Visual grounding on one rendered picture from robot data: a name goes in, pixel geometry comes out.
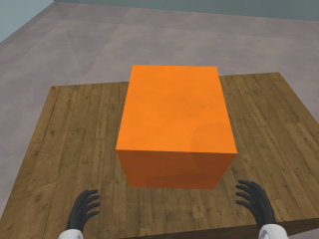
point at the pedestal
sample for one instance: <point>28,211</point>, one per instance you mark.
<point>73,148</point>

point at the carton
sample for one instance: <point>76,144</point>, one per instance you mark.
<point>175,130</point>

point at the left robot hand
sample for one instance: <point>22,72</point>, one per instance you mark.
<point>78,216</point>

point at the right robot hand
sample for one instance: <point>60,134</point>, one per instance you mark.
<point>259,205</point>

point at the left robot forearm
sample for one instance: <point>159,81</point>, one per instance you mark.
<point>71,234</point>

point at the right robot forearm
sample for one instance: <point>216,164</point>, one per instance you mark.
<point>272,231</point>

